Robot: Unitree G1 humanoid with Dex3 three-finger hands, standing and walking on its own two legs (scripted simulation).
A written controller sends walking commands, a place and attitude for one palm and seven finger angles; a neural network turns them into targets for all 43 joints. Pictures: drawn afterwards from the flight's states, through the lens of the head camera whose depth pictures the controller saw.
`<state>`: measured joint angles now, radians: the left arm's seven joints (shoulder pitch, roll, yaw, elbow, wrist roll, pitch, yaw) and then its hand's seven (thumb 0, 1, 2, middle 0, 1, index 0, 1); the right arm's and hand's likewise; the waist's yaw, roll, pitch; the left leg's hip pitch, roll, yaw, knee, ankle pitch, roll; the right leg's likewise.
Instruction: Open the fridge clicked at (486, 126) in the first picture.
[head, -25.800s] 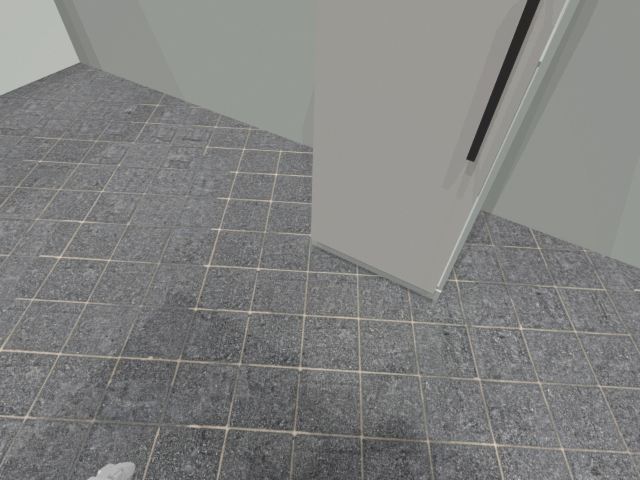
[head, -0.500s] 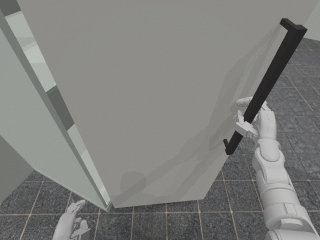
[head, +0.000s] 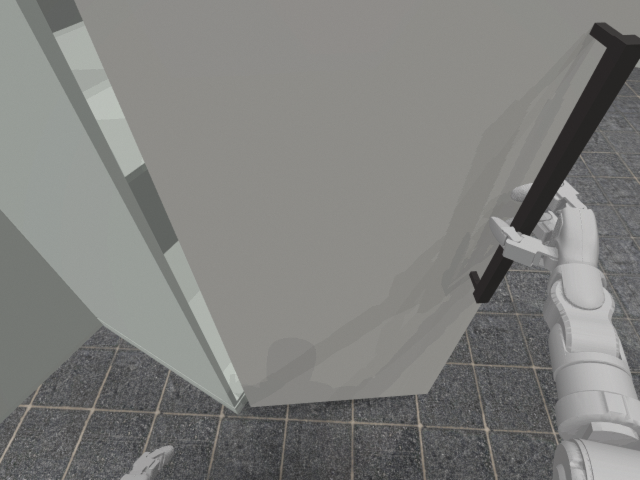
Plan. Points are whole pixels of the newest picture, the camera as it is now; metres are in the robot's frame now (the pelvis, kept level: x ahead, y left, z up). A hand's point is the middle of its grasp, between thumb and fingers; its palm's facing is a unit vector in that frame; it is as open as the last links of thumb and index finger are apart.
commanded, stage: loosen the grip on the handle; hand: right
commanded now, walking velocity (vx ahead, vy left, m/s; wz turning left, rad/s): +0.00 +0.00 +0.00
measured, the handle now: (525, 200) +0.45 -0.21 +0.13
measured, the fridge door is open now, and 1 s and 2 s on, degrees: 56 56 56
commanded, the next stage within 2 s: slip the hand off the handle in 0.38 s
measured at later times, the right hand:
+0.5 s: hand (534, 248) +0.39 -0.22 +0.10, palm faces +0.23 +0.95 -0.20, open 14.5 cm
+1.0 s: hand (590, 257) +0.39 -0.29 +0.10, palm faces +0.28 +0.94 -0.20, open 14.6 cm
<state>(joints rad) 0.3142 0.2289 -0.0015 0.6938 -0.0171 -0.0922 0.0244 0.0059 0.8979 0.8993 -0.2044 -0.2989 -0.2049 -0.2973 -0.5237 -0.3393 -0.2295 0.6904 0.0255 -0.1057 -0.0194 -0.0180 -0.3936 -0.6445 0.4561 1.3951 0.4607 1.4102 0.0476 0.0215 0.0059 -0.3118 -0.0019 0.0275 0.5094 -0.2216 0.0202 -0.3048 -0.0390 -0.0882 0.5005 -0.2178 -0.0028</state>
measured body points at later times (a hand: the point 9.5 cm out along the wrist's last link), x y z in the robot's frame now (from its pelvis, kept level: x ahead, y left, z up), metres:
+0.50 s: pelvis +0.03 +0.00 +0.00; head +0.05 +0.01 +0.45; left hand +0.17 +0.25 -0.11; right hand +0.38 -0.27 +0.12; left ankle +0.03 +0.11 -0.74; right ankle +0.03 -0.12 -0.74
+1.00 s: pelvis +0.02 +0.00 -0.01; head +0.05 +0.00 +0.44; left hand +0.15 +0.26 -0.12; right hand +0.37 -0.34 +0.11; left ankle +0.03 +0.11 -0.74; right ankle +0.03 -0.12 -0.74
